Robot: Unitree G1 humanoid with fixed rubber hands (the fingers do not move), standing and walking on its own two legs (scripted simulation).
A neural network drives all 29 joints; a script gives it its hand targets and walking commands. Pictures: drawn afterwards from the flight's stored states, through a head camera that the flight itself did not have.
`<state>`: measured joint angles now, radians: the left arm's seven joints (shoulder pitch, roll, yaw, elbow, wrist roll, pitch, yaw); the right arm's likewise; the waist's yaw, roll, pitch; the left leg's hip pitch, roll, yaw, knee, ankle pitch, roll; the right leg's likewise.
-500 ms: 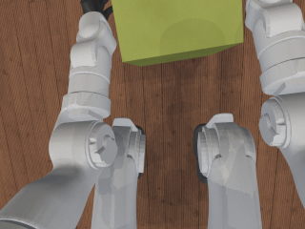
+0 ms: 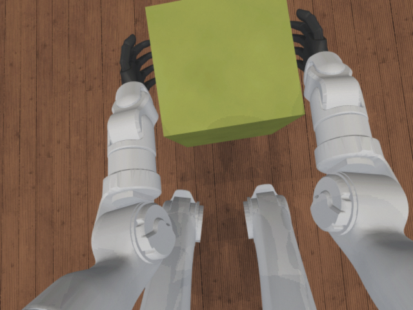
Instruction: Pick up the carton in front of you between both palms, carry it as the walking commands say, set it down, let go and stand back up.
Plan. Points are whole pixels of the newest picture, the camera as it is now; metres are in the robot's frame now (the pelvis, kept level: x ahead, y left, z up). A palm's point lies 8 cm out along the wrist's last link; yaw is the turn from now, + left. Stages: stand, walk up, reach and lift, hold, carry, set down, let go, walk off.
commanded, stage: reach and lift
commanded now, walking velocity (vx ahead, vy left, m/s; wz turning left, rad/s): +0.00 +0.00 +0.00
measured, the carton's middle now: (223, 85) +0.52 -0.03 -0.14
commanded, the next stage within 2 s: none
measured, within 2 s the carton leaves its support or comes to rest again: neither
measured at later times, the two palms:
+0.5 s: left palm (75, 62) +0.46 +0.13 +0.10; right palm (361, 35) +0.46 -0.17 +0.09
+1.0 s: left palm out of the picture +0.43 +0.14 +0.25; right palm out of the picture +0.41 -0.16 +0.24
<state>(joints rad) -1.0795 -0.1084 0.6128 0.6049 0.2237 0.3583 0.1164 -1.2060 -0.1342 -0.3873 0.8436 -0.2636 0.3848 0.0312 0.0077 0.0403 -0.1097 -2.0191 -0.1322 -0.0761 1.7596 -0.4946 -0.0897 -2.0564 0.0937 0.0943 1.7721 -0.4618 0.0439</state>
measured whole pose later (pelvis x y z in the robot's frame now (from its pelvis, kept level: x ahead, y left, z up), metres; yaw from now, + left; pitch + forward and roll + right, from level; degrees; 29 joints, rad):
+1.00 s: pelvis +0.10 +0.01 +0.26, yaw -3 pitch +14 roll +0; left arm -0.35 -0.18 0.35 0.50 0.22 0.36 0.06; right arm -0.36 0.11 -0.30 0.53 -0.23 0.39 -0.02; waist 0.01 0.02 -0.16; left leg -0.64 -0.07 -0.14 0.74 -0.33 -0.02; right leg -0.66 0.06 0.14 0.73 -0.31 0.02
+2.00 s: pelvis +0.11 +0.00 +0.29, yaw -3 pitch -4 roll +0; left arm -0.29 -0.16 0.27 0.34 0.30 0.64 0.00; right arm -0.27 0.15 -0.23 0.33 -0.29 0.68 -0.01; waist 0.00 0.01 -0.02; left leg -0.10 -0.04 -0.14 0.39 -0.22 -0.01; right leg -0.11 0.04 0.13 0.38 -0.19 0.01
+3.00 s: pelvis +0.10 +0.00 +0.29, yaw -2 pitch -7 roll +0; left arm -0.32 -0.17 0.27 0.28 0.31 0.74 -0.01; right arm -0.30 0.16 -0.24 0.27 -0.30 0.77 0.00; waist 0.00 0.01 -0.01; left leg -0.04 -0.03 -0.13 0.37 -0.20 -0.01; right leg -0.06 0.04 0.12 0.35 -0.18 0.01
